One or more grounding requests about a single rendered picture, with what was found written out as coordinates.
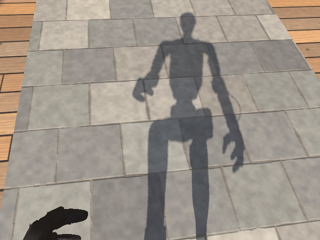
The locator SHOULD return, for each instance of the robot left hand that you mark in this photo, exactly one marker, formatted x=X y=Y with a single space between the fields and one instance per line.
x=42 y=229

